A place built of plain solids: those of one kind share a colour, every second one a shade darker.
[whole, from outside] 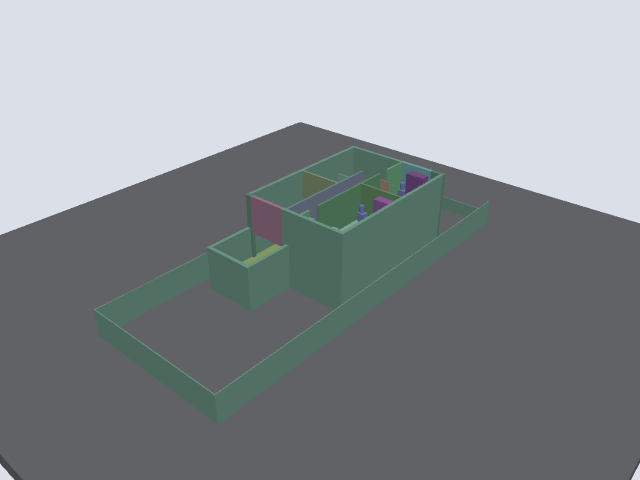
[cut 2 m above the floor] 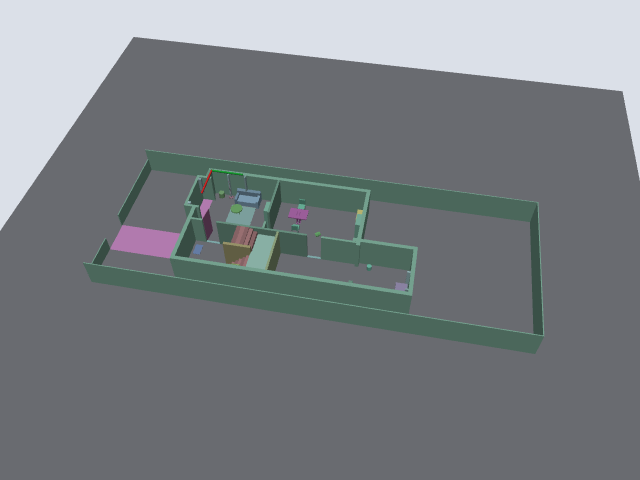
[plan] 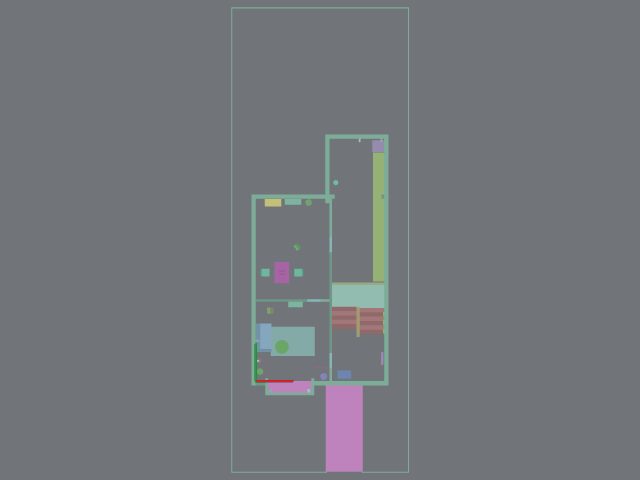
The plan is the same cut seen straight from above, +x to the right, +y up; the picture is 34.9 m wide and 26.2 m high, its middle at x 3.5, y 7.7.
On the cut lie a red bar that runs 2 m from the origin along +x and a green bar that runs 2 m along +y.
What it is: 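A detached two-storey house, 7.0 m wide inside and 9.9 m deep with a one-storey outshot of 3.3 m behind the kitchen; a hall 2.85 m wide with a dog-leg stair of 13 risers of 215 mm on goings of 238 mm; a front room and a back room; a bay window at the front; upstairs three bedrooms and a bathroom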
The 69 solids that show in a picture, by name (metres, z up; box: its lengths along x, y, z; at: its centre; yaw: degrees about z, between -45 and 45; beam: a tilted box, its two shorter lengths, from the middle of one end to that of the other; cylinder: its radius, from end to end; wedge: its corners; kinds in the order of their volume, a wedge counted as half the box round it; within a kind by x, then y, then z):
{
 "wall_1": {"box": [0.06, 25.41, 1.85], "at": [-1.32, 7.69, 0.88]},
 "wall_2": {"box": [0.24, 10.42, 5.23], "at": [-0.12, 4.97, 2.56]},
 "wall_3": {"box": [0.9, 0.24, 5.23], "at": [0.21, -0.12, 2.56]},
 "wall_4": {"box": [0.16, 0.94, 2.95], "at": [0.58, -0.31, 1.42]},
 "wall_5": {"box": [5.23, 0.06, 1.05], "at": [1.27, -4.98, 0.47]},
 "wall_6": {"box": [2.8, 0.14, 2.7], "at": [1.4, 4.39, 1.3]},
 "wall_7": {"box": [2.68, 0.16, 2.95], "at": [1.85, -0.7, 1.42]},
 "wall_8": {"box": [4.54, 0.24, 5.23], "at": [2.04, 10.06, 2.56]},
 "wall_9": {"box": [0.16, 0.94, 2.95], "at": [3.11, -0.31, 1.42]},
 "wall_10": {"box": [9.7, 0.06, 1.85], "at": [3.5, 20.37, 0.88]},
 "wall_11": {"box": [0.24, 3.75, 3.0], "at": [3.9, 11.58, 1.45]},
 "wall_12": {"box": [0.14, 0.68, 2.7], "at": [4.09, 0.34, 1.3]},
 "wall_13": {"box": [0.14, 5.48, 2.7], "at": [4.09, 4.29, 1.3]},
 "wall_14": {"box": [0.14, 2.07, 2.7], "at": [4.09, 8.91, 1.3]},
 "wall_15": {"box": [4.22, 0.24, 5.23], "at": [5.14, -0.12, 2.56]},
 "wall_16": {"box": [3.46, 0.24, 3.0], "at": [5.52, 13.34, 1.45]},
 "wall_17": {"box": [0.39, 0.24, 5.23], "at": [7.05, 10.06, 2.56]},
 "wall_18": {"box": [2.58, 0.06, 1.05], "at": [7.06, -4.98, 0.47]},
 "wall_19": {"box": [0.24, 10.42, 5.23], "at": [7.13, 4.97, 2.56]},
 "wall_20": {"box": [0.24, 3.75, 3.0], "at": [7.13, 11.58, 1.45]},
 "wall_21": {"box": [0.06, 25.41, 1.85], "at": [8.33, 7.69, 0.88]},
 "upper_floor_rooms_1": {"box": [4.16, 9.95, 0.14], "at": [2.08, 4.97, 2.72]},
 "tread_1": {"box": [1.34, 0.27, 2.6], "at": [4.83, 2.97, 1.28]},
 "tread_2": {"box": [1.34, 0.27, 2.38], "at": [4.83, 3.21, 1.17]},
 "tread_3": {"box": [1.34, 0.27, 2.17], "at": [4.83, 3.45, 1.06]},
 "tread_4": {"box": [1.34, 0.27, 1.95], "at": [4.83, 3.69, 0.96]},
 "tread_5": {"box": [1.34, 0.27, 1.74], "at": [4.83, 3.93, 0.85]},
 "tread_6": {"box": [1.34, 0.27, 0.23], "at": [6.34, 2.7, 0.1]},
 "tread_7": {"box": [1.34, 0.27, 0.45], "at": [6.34, 2.94, 0.2]},
 "tread_8": {"box": [1.34, 0.27, 0.66], "at": [6.34, 3.18, 0.31]},
 "tread_9": {"box": [1.34, 0.27, 0.88], "at": [6.34, 3.42, 0.42]},
 "tread_10": {"box": [1.34, 0.27, 1.09], "at": [6.34, 3.65, 0.53]},
 "tread_11": {"box": [1.34, 0.27, 1.31], "at": [6.34, 3.89, 0.63]},
 "ground_1": {"box": [2.36, 0.62, 0.5], "at": [1.85, -0.31, -0.25]},
 "ground_2": {"box": [2.01, 4.71, 0.5], "at": [4.83, -2.59, -0.25]},
 "half_landing_1": {"box": [2.85, 1.25, 1.52], "at": [5.58, 4.62, 0.74]},
 "wardrobe_bed_1": {"box": [1.34, 0.6, 2.05], "at": [0.82, 4.76, 3.76]},
 "wardrobe_bed_2": {"box": [1.3, 0.6, 2.05], "at": [1.5, 0.3, 3.76]},
 "corridor_wall_1": {"box": [0.14, 1.61, 2.53], "at": [2.99, 0.8, 3.91]},
 "corridor_wall_2": {"box": [0.14, 6.1, 2.53], "at": [2.99, 5.45, 3.91]},
 "corridor_wall_3": {"box": [0.14, 0.69, 2.53], "at": [2.99, 9.6, 3.91]},
 "landing_wall_1": {"box": [0.14, 7.11, 2.53], "at": [4.09, 6.39, 3.91]},
 "landing_end_wall_1": {"box": [2.85, 0.14, 5.23], "at": [5.58, 5.31, 2.56]},
 "back_wall_over_outshot_1": {"box": [2.55, 0.24, 2.53], "at": [5.58, 10.06, 3.91]},
 "front_wall_over_bay_1": {"box": [2.36, 0.24, 2.53], "at": [1.85, -0.12, 3.91]},
 "stair_spine_1": {"box": [0.18, 1.63, 3.84], "at": [5.58, 3.21, 1.87]},
 "bedrooms_wall_1": {"box": [2.92, 0.14, 2.53], "at": [1.46, 4.39, 3.91]},
 "shelf_1": {"box": [0.9, 0.32, 1.71], "at": [2.03, 9.78, 0.81]},
 "shelf_2": {"box": [0.8, 0.3, 1.87], "at": [2.17, 4.18, 0.89]},
 "fridge_freezer_1": {"box": [0.65, 0.65, 1.85], "at": [6.68, 12.82, 0.88]},
 "sofa_1": {"box": [0.24, 1.56, 0.83], "at": [0.12, 2.36, 0.36]},
 "sofa_2": {"box": [0.86, 0.16, 0.65], "at": [0.43, 3.06, 0.28]},
 "sofa_3": {"box": [0.65, 1.24, 0.37], "at": [0.51, 2.36, 0.24]},
 "dresser_1": {"box": [0.9, 0.42, 0.92], "at": [0.93, 9.73, 0.41]},
 "nightstand_1": {"box": [0.5, 0.43, 0.6], "at": [2.6, 0.21, 3.04]},
 "nightstand_2": {"box": [0.5, 0.43, 0.6], "at": [2.6, 4.67, 3.04]},
 "laid_rug_front_room_1": {"box": [2.4, 1.6, 0.06], "at": [2.01, 2.16, -0.02]},
 "worktop_1": {"box": [0.62, 7.04, 0.04], "at": [6.7, 8.95, 0.88]},
 "curtains_curtains_1": {"box": [0.19, 0.1, 2.32], "at": [0.09, 1.1, 1.21]},
 "curtains_curtains_2": {"box": [0.18, 0.19, 1.62], "at": [0.8, -0.53, 1.56]},
 "curtains_curtains_3": {"box": [0.1, 0.19, 2.32], "at": [5.66, 13.13, 1.21]},
 "void_board_front_1": {"box": [1.51, 0.06, 1.09], "at": [6.25, 1.67, 3.19]},
 "door_leaf_front_room_1": {"box": [0.84, 0.04, 2.05], "at": [3.6, 0.73, 0.97], "yaw": -7.0},
 "meeting_table_1": {"box": [0.81, 1.17, 0.07], "at": [1.42, 5.92, 0.7]},
 "door_leaf_bedroom_front_1": {"box": [0.76, 0.04, 2.05], "at": [2.54, 2.44, 3.76], "yaw": -6.1},
 "coffee_table_1": {"cylinder": 0.38, "from": [1.42, 1.87, 0.33], "to": [1.42, 1.87, 0.4]},
 "laid_doormat_1": {"box": [0.75, 0.45, 0.06], "at": [4.83, 0.35, -0.02]},
 "side_chair_1": {"box": [0.42, 0.42, 0.04], "at": [0.54, 5.92, 0.43]},
 "side_chair_2": {"box": [0.42, 0.42, 0.04], "at": [2.31, 5.92, 0.43]}
}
